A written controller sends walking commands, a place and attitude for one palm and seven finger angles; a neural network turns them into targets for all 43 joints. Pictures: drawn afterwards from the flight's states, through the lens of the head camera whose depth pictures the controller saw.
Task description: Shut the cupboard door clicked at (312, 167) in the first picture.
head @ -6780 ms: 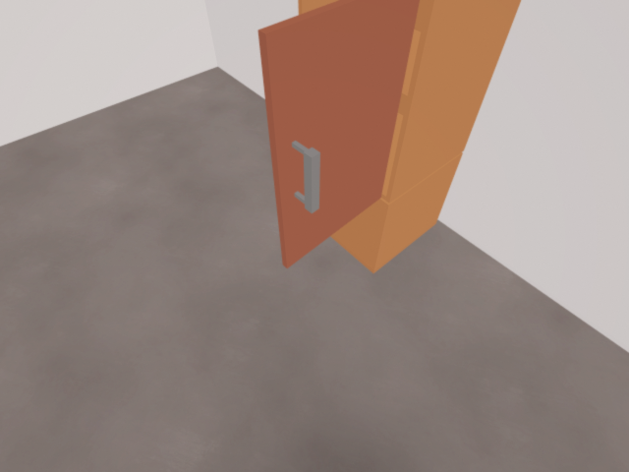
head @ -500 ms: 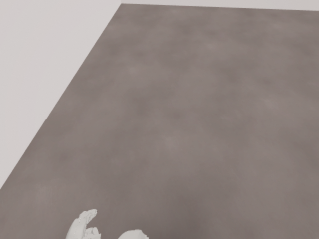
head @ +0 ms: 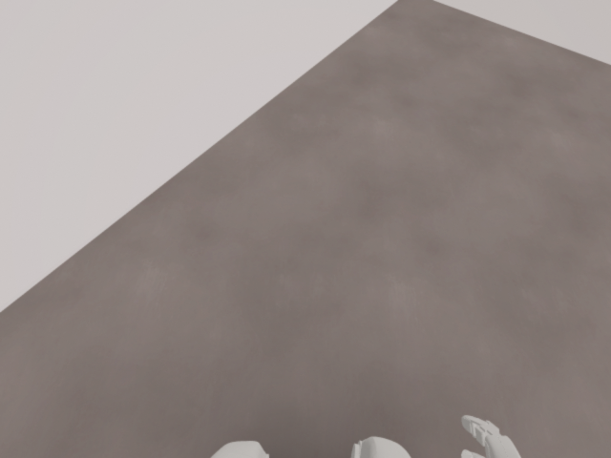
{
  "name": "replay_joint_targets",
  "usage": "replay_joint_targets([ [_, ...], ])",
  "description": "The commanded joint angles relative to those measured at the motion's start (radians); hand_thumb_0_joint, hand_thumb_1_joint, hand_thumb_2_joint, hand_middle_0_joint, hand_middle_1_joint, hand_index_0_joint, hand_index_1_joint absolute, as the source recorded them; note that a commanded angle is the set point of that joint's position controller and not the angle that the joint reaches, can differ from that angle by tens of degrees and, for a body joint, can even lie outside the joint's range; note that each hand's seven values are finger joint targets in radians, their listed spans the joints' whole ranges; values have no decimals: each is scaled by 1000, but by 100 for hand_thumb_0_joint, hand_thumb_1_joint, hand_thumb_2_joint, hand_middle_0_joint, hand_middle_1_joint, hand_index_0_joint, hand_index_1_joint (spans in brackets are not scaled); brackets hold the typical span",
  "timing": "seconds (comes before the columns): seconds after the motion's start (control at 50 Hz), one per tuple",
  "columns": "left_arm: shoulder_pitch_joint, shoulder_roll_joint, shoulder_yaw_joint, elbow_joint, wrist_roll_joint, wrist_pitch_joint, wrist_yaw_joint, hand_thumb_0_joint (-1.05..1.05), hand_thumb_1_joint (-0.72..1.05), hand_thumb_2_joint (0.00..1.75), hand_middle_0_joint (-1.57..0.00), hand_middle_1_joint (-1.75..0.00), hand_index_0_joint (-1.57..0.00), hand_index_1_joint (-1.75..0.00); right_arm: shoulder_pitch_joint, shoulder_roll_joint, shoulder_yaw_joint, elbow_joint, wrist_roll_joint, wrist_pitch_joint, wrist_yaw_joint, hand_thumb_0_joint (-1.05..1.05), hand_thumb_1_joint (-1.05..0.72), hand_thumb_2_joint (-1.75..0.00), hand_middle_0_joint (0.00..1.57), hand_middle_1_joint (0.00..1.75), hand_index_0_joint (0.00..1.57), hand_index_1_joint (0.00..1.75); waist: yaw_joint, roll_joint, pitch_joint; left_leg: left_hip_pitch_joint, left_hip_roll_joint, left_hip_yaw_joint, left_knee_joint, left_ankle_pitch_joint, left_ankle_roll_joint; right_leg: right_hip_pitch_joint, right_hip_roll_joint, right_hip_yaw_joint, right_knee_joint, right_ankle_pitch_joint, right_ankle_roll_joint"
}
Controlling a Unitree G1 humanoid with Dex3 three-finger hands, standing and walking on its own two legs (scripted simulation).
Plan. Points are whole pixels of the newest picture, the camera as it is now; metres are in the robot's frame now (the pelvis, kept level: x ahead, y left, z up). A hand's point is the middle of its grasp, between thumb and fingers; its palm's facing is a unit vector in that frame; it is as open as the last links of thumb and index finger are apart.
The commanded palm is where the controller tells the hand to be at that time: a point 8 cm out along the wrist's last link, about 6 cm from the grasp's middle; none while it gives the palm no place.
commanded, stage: walk to a spot facing it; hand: left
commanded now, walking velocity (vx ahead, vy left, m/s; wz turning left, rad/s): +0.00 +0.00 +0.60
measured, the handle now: out of the picture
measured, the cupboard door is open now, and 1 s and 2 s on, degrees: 93 93 93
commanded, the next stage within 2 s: none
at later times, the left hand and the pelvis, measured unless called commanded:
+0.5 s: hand out of the picture +0.10 +0.14 -0.13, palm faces +0.25 -0.93 -0.28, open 7.4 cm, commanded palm none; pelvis +0.04 -0.07 +0.01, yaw +17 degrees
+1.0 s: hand out of the picture -0.03 +0.18 -0.16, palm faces +0.59 -0.77 -0.25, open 7.4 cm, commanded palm none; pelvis +0.04 -0.04 +0.01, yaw +35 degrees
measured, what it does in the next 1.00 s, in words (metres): steps on the spot, turning left: right foot, then left foot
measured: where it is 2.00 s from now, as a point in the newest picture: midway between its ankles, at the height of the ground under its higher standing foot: outside the picture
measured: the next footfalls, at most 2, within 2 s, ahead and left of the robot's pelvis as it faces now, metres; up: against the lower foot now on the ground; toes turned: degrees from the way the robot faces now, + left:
right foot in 0.34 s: +0.07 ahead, -0.16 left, +0.00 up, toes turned +9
left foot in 0.80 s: +0.04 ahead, +0.07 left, +0.00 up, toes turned +36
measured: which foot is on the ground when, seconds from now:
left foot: down 0.00-0.34, up 0.36-0.78, down 0.80-1.00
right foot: up 0.00-0.32, down 0.34-0.80, up 0.82-1.00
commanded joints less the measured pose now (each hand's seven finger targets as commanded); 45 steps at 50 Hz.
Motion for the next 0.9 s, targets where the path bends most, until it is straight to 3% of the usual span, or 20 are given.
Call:
replay_joint_targets([
  [0.0,-1,73,15,-93,6,-33,-13,0,90,90,-20,-30,-20,-30,61,-200,-52,-36,1,-21,-22,0,-90,-90,20,30,20,30,-33,150,-163,157,247,-250,-269,491,95,-96,5,80,23,147,18],
  [0.18,-128,36,3,-159,-3,-45,-9,0,90,90,-20,-30,-20,-30,141,-198,-76,-11,-8,-18,-18,0,-90,-90,20,30,20,30,-69,205,-185,184,227,-351,-214,538,114,-21,71,60,-313,89,21],
  [0.24,-96,34,2,-157,-11,-56,-6,0,90,90,-20,-30,-20,-30,118,-196,-83,-18,-6,-12,-20,0,-90,-90,20,30,20,30,-53,252,-204,137,210,-395,-162,597,98,115,111,49,-491,117,5],
  [0.28,-15,53,11,-134,-13,-73,-3,0,90,90,-20,-30,-20,-30,95,-179,-85,-26,5,-11,-20,0,-90,-90,20,30,20,30,-8,190,-233,39,155,-383,-82,481,43,320,99,52,-742,318,-4],
  [0.3,36,128,25,-124,-1,-87,4,0,90,90,-20,-30,-20,-30,108,-128,-80,-37,17,-14,-13,0,-90,-90,20,30,20,30,12,0,-274,-130,80,-310,44,223,-23,528,-65,194,-853,448,-41],
  [0.32,54,208,41,-120,12,-89,13,0,90,90,-20,-30,-20,-30,101,-71,-71,-59,17,-17,-10,0,-90,-90,20,30,20,30,26,-278,-264,-303,-66,-106,302,-306,-107,579,-363,445,-854,703,-171],
  [0.34,51,191,29,-118,7,-87,16,0,90,90,-20,-30,-20,-30,90,-122,-75,-52,7,-9,-8,0,-90,-90,20,30,20,30,20,-188,-246,-269,-6,-142,510,-346,-100,449,-407,405,-824,798,-246],
  [0.36,-20,122,13,-128,4,-92,18,0,90,90,-20,-30,-20,-30,120,-112,-77,-23,1,3,-4,0,-90,-90,20,30,20,30,-30,-135,-202,-281,22,-164,606,-248,-107,414,-320,291,-818,806,-235],
  [0.38,-59,100,7,-138,-1,-91,17,0,90,90,-20,-30,-20,-30,131,-101,-76,0,1,13,0,0,-90,-90,20,30,20,30,-51,-170,-196,-285,40,-137,649,-196,-124,407,-266,237,-803,842,-213],
  [0.4,-88,80,1,-145,-6,-83,18,0,90,90,-20,-30,-20,-30,139,-95,-75,11,3,21,6,0,-90,-90,20,30,20,30,-66,-162,-182,-283,52,-120,660,-134,-129,401,-220,130,-792,862,-182],
  [0.44,-60,66,-1,-145,-4,-89,17,0,90,90,-20,-30,-20,-30,106,-83,-62,8,2,24,14,0,-90,-90,20,30,20,30,-57,-164,-157,-285,56,-83,602,-97,-139,415,-190,55,-789,941,-163],
  [0.5,15,82,8,-119,-1,-91,17,0,90,90,-20,-30,-20,-30,47,-68,-53,1,3,28,19,0,-90,-90,20,30,20,30,-23,-129,-150,-276,54,-47,479,-99,-144,479,-201,20,-779,975,-165],
  [0.66,60,126,23,-100,10,-84,11,0,90,90,-20,-30,-20,-30,-34,-57,-37,-30,4,22,27,0,-90,-90,20,30,20,30,-2,-163,-124,-157,53,32,206,-114,-112,443,-253,-44,-741,927,-190],
  [0.7,54,136,29,-95,14,-82,8,0,90,90,-20,-30,-20,-30,-19,-61,-36,-38,5,14,25,0,-90,-90,20,30,20,30,-13,-153,-141,-91,42,50,113,-111,-95,430,-267,-55,-693,915,-184],
  [0.74,36,154,35,-95,5,-82,1,0,90,90,-20,-30,-20,-30,67,-90,-45,-22,0,6,21,0,-90,-90,20,30,20,30,-66,-115,-192,81,10,72,-47,19,-73,365,-246,-117,-554,904,-137],
  [0.76,14,144,33,-104,-3,-80,-3,0,90,90,-20,-30,-20,-30,163,-140,-60,0,-4,-1,20,0,-90,-90,20,30,20,30,-126,-23,-250,272,62,7,-151,218,-43,240,-221,-145,-378,761,-91],
  [0.78,-8,68,17,-145,-13,-76,-14,0,90,90,-20,-30,-20,-30,237,-267,-92,7,-13,-12,12,0,-90,-90,20,30,20,30,-162,306,-292,456,364,-406,-195,613,106,-80,-48,-150,-114,34,-6],
  [0.8,-88,58,2,-185,-6,-62,-6,0,90,90,-20,-30,-20,-30,294,-302,-95,24,3,-7,2,0,-90,-90,20,30,20,30,-171,290,-303,441,467,-510,-197,888,195,-161,-8,-5,17,-157,-6],
  [0.82,-88,78,7,-193,-2,-53,-1,0,90,90,-20,-30,-20,-30,250,-291,-87,16,0,-3,-4,0,-90,-90,20,30,20,30,-140,171,-270,367,477,-424,-208,735,216,-159,-36,54,37,-137,-13],
  [0.88,-64,77,19,-124,5,-33,-6,0,90,90,-20,-30,-20,-30,89,-214,-63,-29,-3,-11,-24,0,-90,-90,20,30,20,30,-71,190,-144,176,303,-318,-280,467,115,-139,-22,91,52,75,6],
])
